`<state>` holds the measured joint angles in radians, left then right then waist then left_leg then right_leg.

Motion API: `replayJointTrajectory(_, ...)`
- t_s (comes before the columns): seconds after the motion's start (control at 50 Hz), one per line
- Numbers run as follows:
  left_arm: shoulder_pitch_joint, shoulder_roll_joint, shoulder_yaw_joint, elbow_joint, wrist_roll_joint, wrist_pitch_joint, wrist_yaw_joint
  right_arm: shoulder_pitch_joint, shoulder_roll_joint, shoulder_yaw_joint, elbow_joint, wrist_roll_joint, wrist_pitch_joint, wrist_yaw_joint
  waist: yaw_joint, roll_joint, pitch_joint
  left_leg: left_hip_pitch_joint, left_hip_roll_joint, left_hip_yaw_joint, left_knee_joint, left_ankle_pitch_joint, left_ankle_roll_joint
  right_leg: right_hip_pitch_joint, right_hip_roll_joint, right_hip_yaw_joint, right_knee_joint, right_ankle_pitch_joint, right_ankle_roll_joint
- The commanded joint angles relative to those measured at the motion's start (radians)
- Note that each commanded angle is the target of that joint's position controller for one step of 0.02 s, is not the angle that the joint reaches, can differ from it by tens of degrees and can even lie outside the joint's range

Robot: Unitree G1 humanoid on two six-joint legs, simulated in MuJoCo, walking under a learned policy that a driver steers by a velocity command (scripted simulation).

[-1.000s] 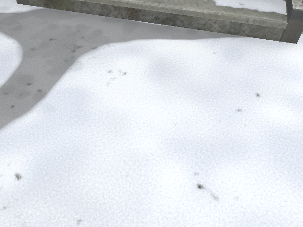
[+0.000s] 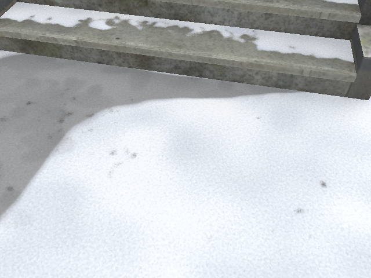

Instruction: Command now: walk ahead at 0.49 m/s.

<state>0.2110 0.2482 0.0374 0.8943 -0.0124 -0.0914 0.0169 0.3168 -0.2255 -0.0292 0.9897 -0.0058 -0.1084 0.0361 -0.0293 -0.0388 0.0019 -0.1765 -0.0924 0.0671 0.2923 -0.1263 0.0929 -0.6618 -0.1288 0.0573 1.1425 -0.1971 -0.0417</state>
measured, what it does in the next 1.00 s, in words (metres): walks ahead: right foot, then left foot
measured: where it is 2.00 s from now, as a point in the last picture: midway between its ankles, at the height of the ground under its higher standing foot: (224, 162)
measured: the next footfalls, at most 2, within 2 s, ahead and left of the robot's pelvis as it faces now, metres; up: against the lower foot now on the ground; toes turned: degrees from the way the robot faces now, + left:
right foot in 0.30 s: +0.34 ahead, -0.17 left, +0.00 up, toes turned -2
left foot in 0.86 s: +0.65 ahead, +0.08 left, +0.00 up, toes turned +1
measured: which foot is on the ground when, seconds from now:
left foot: down 0.00-0.32, up 0.34-0.84, down 0.86-1.00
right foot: up 0.00-0.28, down 0.30-0.88, up 0.90-1.00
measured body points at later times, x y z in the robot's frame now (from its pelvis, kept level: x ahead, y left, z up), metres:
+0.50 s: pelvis +0.28 -0.08 +0.00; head +0.29 -0.10 +0.45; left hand +0.33 +0.18 -0.12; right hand +0.37 -0.35 -0.14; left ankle +0.28 +0.08 -0.66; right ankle +0.30 -0.16 -0.74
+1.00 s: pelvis +0.55 -0.02 -0.01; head +0.58 -0.01 +0.44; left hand +0.59 +0.25 -0.16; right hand +0.66 -0.29 -0.12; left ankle +0.61 +0.07 -0.74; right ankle +0.45 -0.16 -0.65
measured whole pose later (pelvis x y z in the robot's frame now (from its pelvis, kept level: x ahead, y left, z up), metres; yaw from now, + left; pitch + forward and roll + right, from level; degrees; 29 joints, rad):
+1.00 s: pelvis +0.55 -0.02 -0.01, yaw -4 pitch +1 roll +0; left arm 0.33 0.26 0.06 0.96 -0.04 -0.08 0.01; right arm 0.15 -0.23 -0.05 0.89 0.00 -0.11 0.02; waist 0.01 -0.04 0.02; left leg -0.34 0.00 0.10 0.47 -0.16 0.04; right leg -0.43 -0.04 0.05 1.19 -0.36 -0.05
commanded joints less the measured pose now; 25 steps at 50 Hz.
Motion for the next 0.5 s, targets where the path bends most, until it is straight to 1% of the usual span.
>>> replayJointTrajectory(0.02,0.036,0.048,0.014,-0.042,0.013,0.003,0.007,-0.039,-0.131,-0.020,-0.054,0.001,-0.018,-0.020,0.047,0.077,0.056,-0.106,0.278,-0.208,-0.209,0.064,0.170,-0.024,-0.042,0.001,-0.135,0.159,0.028)
replayJointTrajectory(0.08,-0.090,0.033,0.010,-0.076,0.007,-0.007,-0.001,0.023,-0.150,-0.023,-0.043,0.012,-0.007,-0.034,0.002,0.074,0.053,-0.032,0.266,-0.173,-0.197,0.087,0.135,-0.018,-0.013,-0.023,-0.369,0.288,0.032)
replayJointTrajectory(0.12,-0.158,0.029,0.006,-0.093,0.000,-0.010,-0.010,0.062,-0.164,-0.026,-0.030,0.020,-0.002,-0.037,-0.025,0.079,0.058,0.012,0.270,-0.159,-0.188,0.073,0.123,0.010,0.012,-0.044,-0.468,0.310,0.039)
replayJointTrajectory(0.18,-0.237,0.035,0.002,-0.124,-0.009,-0.014,-0.029,0.109,-0.168,-0.029,-0.009,0.026,0.011,-0.037,-0.050,0.087,0.079,0.112,0.308,-0.170,-0.145,0.057,0.118,0.001,0.027,-0.045,-0.558,0.259,0.031)
replayJointTrajectory(0.22,-0.253,0.050,0.004,-0.141,-0.010,-0.022,-0.043,0.116,-0.173,-0.034,-0.002,0.027,0.021,-0.040,-0.043,0.094,0.081,0.174,0.339,-0.185,-0.101,0.070,0.107,0.012,0.037,-0.045,-0.603,0.183,0.006)
replayJointTrajectory(0.24,-0.235,0.062,0.008,-0.142,-0.010,-0.027,-0.047,0.109,-0.180,-0.037,-0.002,0.027,0.027,-0.041,-0.027,0.101,0.072,0.193,0.350,-0.192,-0.072,0.102,0.098,0.048,0.047,-0.050,-0.623,0.142,-0.008)
replayJointTrajectory(0.26,-0.189,0.078,0.016,-0.134,-0.009,-0.031,-0.049,0.092,-0.188,-0.040,-0.005,0.027,0.032,-0.041,0.005,0.113,0.048,0.198,0.348,-0.186,-0.020,0.199,0.087,0.125,0.068,-0.069,-0.642,0.111,-0.024)
replayJointTrajectory(0.28,-0.082,0.109,0.035,-0.104,-0.007,-0.034,-0.047,0.070,-0.183,-0.037,-0.011,0.024,0.037,-0.041,0.065,0.111,-0.013,0.185,0.311,-0.152,0.107,0.369,0.065,0.273,0.102,-0.097,-0.665,0.099,-0.047)
replayJointTrajectory(0.3,0.111,0.171,0.063,-0.049,-0.005,-0.036,-0.040,0.061,-0.148,-0.023,-0.025,0.012,0.039,-0.041,0.142,0.079,-0.140,0.081,0.248,-0.099,0.346,0.409,0.033,0.542,0.069,-0.056,-0.646,0.123,-0.089)
replayJointTrajectory(0.32,0.272,0.289,0.091,-0.022,0.016,-0.032,-0.035,0.139,-0.054,0.008,-0.053,0.000,0.023,-0.035,0.147,-0.129,-0.310,-0.283,0.116,-0.020,0.756,0.089,-0.036,0.950,-0.191,0.323,-0.661,0.086,-0.222)
replayJointTrajectory(0.34,0.307,0.253,0.081,-0.007,0.012,-0.027,-0.040,0.175,-0.025,0.020,-0.039,0.019,-0.004,-0.028,0.138,-0.266,-0.400,-0.517,0.025,-0.125,0.972,-0.420,-0.052,1.083,-0.293,0.683,-0.827,-0.036,-0.310)
replayJointTrajectory(0.36,0.234,0.175,0.056,-0.021,0.006,-0.029,-0.041,0.095,-0.142,-0.009,-0.054,0.043,-0.023,-0.024,0.134,-0.167,-0.272,-0.613,0.095,-0.191,1.062,-0.383,-0.029,0.980,-0.259,0.588,-0.842,-0.072,-0.256)
replayJointTrajectory(0.38,0.138,0.133,0.042,-0.045,0.005,-0.027,-0.040,0.012,-0.164,-0.015,-0.079,0.051,-0.029,-0.025,0.109,-0.101,-0.171,-0.616,0.151,-0.163,1.045,-0.288,-0.015,0.838,-0.221,0.428,-0.853,-0.008,-0.216)
replayJointTrajectory(0.4,0.060,0.104,0.031,-0.058,0.009,-0.026,-0.044,-0.027,-0.151,-0.017,-0.085,0.039,-0.024,-0.031,0.076,-0.024,-0.101,-0.572,0.192,-0.142,0.980,-0.206,-0.020,0.693,-0.175,0.317,-0.891,0.078,-0.196)
replayJointTrajectory(0.42,0.022,0.077,0.023,-0.062,0.013,-0.028,-0.048,-0.030,-0.142,-0.025,-0.084,0.026,-0.011,-0.036,0.045,-0.024,-0.063,-0.518,0.223,-0.143,0.912,-0.154,-0.024,0.601,-0.134,0.239,-0.927,0.124,-0.177)
replayJointTrajectory(0.44,0.016,0.065,0.019,-0.053,0.018,-0.029,-0.052,-0.010,-0.117,-0.024,-0.080,0.023,0.004,-0.036,0.023,-0.038,-0.047,-0.466,0.234,-0.140,0.880,-0.123,-0.030,0.543,-0.109,0.193,-0.958,0.147,-0.171)
replayJointTrajectory(0.46,0.032,0.069,0.021,-0.041,0.018,-0.031,-0.054,0.008,-0.094,-0.023,-0.073,0.022,0.016,-0.038,0.013,-0.038,-0.039,-0.444,0.233,-0.130,0.861,-0.106,-0.037,0.514,-0.096,0.160,-0.977,0.193,-0.178)
replayJointTrajectory(0.48,0.050,0.082,0.025,-0.028,0.017,-0.034,-0.052,0.009,-0.085,-0.023,-0.075,0.021,0.024,-0.039,0.005,-0.032,-0.026,-0.453,0.235,-0.124,0.839,-0.085,-0.044,0.503,-0.091,0.129,-0.989,0.243,-0.185)
replayJointTrajectory(0.5,0.068,0.097,0.029,-0.017,0.018,-0.035,-0.048,-0.014,-0.087,-0.026,-0.085,0.018,0.028,-0.041,0.004,-0.022,-0.012,-0.482,0.237,-0.123,0.805,-0.051,-0.051,0.504,-0.090,0.107,-1.000,0.282,-0.190)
